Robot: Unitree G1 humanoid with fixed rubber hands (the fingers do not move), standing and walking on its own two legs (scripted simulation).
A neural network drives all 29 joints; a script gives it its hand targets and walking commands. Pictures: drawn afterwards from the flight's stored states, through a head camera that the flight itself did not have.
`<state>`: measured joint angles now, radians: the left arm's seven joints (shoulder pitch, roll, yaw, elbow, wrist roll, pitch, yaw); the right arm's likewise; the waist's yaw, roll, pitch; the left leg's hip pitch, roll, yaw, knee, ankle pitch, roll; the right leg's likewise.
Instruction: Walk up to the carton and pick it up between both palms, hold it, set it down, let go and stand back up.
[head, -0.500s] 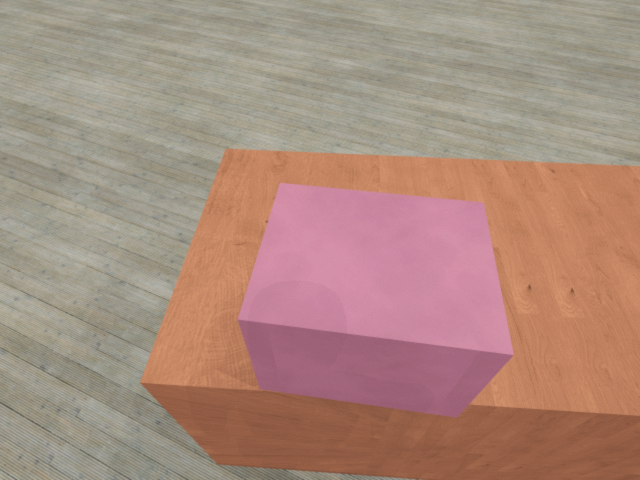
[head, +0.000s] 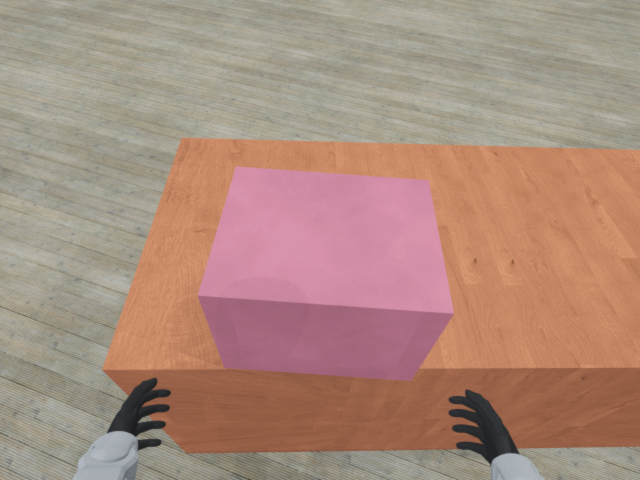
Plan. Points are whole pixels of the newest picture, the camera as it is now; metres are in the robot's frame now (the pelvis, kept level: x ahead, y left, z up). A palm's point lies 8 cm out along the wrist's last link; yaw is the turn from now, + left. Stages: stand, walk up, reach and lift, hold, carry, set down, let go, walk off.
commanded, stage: reach and lift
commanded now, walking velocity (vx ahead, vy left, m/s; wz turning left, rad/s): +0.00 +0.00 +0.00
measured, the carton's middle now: (324, 275) +0.41 +0.01 -0.04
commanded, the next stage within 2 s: none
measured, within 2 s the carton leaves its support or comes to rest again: neither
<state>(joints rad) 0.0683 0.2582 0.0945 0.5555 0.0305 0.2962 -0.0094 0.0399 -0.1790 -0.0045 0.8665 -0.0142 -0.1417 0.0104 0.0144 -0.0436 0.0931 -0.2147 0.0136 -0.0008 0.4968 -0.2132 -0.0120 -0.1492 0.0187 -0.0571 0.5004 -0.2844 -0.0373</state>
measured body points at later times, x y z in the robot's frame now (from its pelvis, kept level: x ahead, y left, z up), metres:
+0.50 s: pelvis +0.01 +0.01 +0.00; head +0.03 +0.03 +0.45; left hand +0.17 +0.28 -0.09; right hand +0.18 -0.21 -0.08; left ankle +0.04 +0.13 -0.74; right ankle +0.00 -0.09 -0.74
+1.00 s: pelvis +0.02 +0.02 +0.00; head +0.03 +0.03 +0.45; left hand +0.20 +0.28 -0.06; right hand +0.20 -0.21 -0.06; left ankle +0.04 +0.13 -0.74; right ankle +0.00 -0.09 -0.74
